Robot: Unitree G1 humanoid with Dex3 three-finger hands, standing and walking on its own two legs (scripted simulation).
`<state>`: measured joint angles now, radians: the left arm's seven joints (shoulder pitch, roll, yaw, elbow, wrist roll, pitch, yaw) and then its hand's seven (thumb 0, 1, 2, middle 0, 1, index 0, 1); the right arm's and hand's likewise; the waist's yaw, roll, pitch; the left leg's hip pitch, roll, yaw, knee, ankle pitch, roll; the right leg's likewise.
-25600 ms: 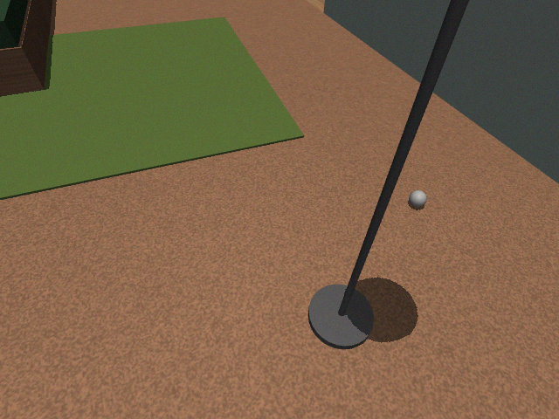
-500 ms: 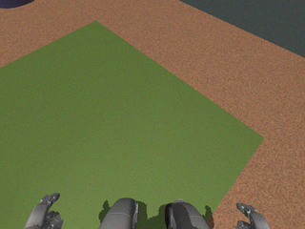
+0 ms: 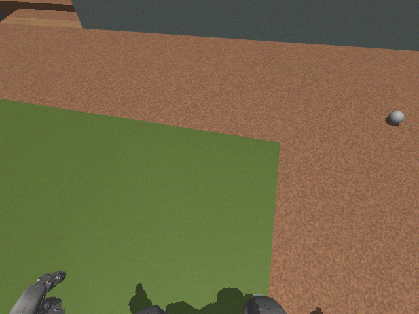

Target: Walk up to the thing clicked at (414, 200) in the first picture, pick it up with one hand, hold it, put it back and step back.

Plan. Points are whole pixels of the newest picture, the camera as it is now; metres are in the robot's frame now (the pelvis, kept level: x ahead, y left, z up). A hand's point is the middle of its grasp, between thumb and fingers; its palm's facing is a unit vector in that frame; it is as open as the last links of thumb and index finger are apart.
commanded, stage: walk up
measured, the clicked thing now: (396, 117) +1.19 -1.16 -0.72
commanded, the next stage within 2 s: none
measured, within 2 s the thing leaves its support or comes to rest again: neither
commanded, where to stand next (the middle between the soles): +0.15 -0.10 m, yaw -53 degrees
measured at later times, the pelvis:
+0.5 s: pelvis +0.00 -0.04 +0.01, yaw -26 degrees
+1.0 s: pelvis +0.08 -0.08 -0.02, yaw -40 degrees
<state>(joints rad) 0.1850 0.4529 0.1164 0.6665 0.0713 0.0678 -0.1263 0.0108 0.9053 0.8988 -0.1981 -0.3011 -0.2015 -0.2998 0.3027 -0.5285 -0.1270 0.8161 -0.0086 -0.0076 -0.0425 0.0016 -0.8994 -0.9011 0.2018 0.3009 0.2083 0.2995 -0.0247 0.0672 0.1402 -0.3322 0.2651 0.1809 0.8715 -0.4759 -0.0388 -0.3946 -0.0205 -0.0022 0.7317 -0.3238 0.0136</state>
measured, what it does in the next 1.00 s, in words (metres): steps to the right, turning right: left foot, then right foot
